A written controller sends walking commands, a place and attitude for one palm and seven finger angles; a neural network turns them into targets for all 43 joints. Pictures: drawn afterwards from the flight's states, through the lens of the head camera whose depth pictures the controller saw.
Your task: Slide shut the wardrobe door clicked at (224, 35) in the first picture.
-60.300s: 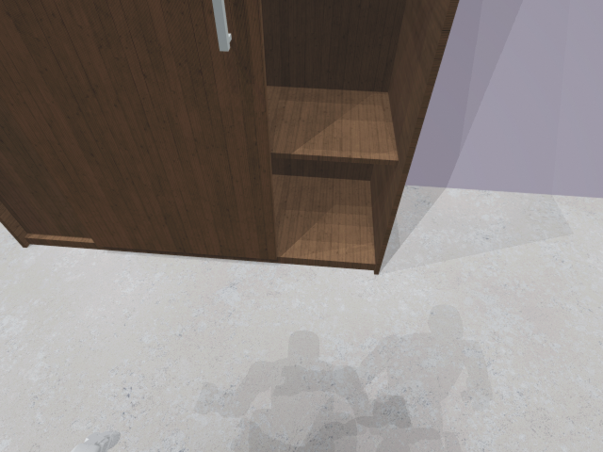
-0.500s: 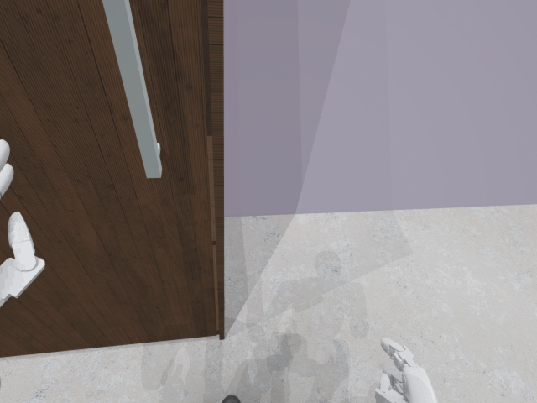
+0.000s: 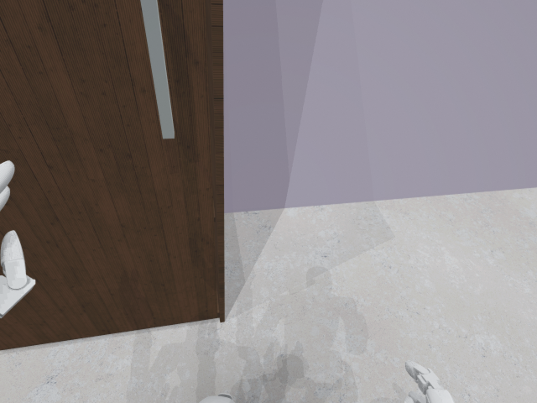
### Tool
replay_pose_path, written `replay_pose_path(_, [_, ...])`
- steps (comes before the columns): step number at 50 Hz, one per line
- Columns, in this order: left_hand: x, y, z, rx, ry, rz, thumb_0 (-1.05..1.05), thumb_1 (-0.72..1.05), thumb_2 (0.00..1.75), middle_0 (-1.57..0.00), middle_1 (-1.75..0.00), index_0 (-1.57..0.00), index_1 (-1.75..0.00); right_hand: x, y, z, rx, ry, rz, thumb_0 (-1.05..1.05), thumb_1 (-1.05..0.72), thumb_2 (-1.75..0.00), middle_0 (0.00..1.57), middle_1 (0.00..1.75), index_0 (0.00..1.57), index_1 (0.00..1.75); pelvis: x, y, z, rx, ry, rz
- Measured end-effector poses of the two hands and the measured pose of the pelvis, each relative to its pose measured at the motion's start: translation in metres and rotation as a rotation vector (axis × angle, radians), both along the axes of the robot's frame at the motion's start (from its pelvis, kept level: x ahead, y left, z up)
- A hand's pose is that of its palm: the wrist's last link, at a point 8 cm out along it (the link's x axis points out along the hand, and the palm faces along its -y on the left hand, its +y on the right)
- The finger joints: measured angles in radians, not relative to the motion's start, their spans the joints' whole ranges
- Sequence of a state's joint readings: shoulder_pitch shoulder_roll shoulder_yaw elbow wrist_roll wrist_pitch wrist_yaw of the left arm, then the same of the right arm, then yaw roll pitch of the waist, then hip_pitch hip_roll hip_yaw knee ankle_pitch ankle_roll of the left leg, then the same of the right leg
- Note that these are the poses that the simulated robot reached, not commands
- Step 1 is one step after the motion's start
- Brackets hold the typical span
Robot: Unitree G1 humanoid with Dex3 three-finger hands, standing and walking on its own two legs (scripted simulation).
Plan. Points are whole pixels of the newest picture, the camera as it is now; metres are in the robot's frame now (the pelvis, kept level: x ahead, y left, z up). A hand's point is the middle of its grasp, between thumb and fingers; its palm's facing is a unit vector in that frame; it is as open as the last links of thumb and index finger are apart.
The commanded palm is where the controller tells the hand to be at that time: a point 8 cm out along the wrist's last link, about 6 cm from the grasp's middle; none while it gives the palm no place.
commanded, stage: stop stepping back and stand still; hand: left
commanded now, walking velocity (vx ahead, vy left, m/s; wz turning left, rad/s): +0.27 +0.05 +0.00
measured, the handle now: (158, 59) +0.53 +0.24 +0.26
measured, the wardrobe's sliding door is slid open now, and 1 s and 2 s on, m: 0.00 0.00 0.00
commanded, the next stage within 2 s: let the arm hang, fingers relaxed in 1.16 s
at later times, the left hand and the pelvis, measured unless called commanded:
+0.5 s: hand out of the picture +0.11 +0.32 +0.18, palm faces +0.58 -0.73 -0.36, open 7.4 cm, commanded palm +0.06 +0.35 +0.18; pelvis -0.05 +0.03 -0.01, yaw +5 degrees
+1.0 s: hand out of the picture +0.15 +0.35 +0.16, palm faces +0.53 -0.73 -0.43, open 7.4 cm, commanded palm +0.08 +0.38 +0.18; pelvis -0.03 +0.07 +0.00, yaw +5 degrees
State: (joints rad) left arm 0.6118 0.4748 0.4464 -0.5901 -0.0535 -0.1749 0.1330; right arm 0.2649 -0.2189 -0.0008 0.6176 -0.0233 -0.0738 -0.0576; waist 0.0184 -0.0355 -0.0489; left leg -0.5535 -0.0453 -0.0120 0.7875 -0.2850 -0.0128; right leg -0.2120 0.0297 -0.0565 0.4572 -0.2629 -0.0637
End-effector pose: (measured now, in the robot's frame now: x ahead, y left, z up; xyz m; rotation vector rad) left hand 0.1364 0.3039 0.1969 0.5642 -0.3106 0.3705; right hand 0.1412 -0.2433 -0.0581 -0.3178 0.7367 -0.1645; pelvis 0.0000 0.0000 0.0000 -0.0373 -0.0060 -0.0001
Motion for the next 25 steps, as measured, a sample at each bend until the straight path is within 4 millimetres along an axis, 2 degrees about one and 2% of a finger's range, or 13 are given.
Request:
replay_pose_path(4, [-0.02,0.021,-0.007,-0.11,-0.099,0.103,0.01,0.88,0.9,-0.22,-0.3,-0.21,-0.3,-0.022,0.004,-0.005,-0.014,0.038,-0.007,0.01,-0.9,-0.9,0.2,0.3,0.2,0.3,-0.013,0.008,0.002,0.016,-0.008,0.0])
replay_pose_path(7, [-0.019,0.032,-0.021,-0.203,-0.141,0.132,0.01,0.89,0.9,-0.21,-0.3,-0.21,-0.3,-0.031,0.011,-0.005,-0.038,0.0,-0.01,0.01,-0.9,-0.9,0.2,0.3,0.2,0.3,-0.022,0.019,-0.005,0.006,-0.012,0.021])
replay_pose_path(10, [-0.017,0.034,-0.028,-0.209,-0.143,0.094,0.01,0.89,0.9,-0.21,-0.3,-0.2,-0.3,-0.038,0.023,-0.006,-0.02,-0.052,-0.029,0.01,-0.9,-0.9,0.2,0.3,0.2,0.3,-0.038,0.026,-0.012,0.016,-0.033,0.041])
replay_pose_path(15, [-0.034,0.026,-0.006,-0.087,-0.097,0.026,0.01,0.89,0.9,-0.21,-0.3,-0.2,-0.3,-0.058,0.051,-0.001,0.089,-0.055,-0.012,0.01,-0.91,-0.9,0.2,0.3,0.2,0.3,-0.046,0.023,0.001,0.004,-0.036,0.05])
replay_pose_path(18, [-0.052,0.024,0.004,-0.011,-0.078,0.036,0.01,0.89,0.9,-0.21,-0.3,-0.21,-0.3,-0.063,0.059,-0.01,0.117,-0.016,0.022,0.01,-0.9,-0.9,0.2,0.3,0.2,0.3,-0.046,0.022,0.001,-0.007,-0.025,0.065])
replay_pose_path(20, [-0.063,0.027,0.002,0.036,-0.078,0.063,0.01,0.89,0.9,-0.21,-0.3,-0.21,-0.3,-0.061,0.059,-0.025,0.115,0.016,0.053,0.01,-0.9,-0.9,0.2,0.3,0.2,0.3,-0.05,0.022,-0.009,0.013,-0.011,0.074])
replay_pose_path(22, [-0.07,0.035,-0.001,0.005,-0.086,0.101,0.01,0.89,0.9,-0.21,-0.3,-0.21,-0.3,-0.06,0.057,-0.035,0.094,0.064,0.078,0.01,-0.9,-0.9,0.2,0.3,0.21,0.3,-0.055,0.027,-0.011,0.001,-0.025,0.079])
replay_pose_path(25, [-0.075,0.05,-0.009,-0.073,-0.094,0.165,0.01,0.89,0.9,-0.21,-0.3,-0.21,-0.3,-0.058,0.056,-0.034,0.064,0.09,0.078,0.01,-0.9,-0.9,0.2,0.3,0.21,0.3,-0.054,0.035,-0.008,0.012,-0.028,0.083])
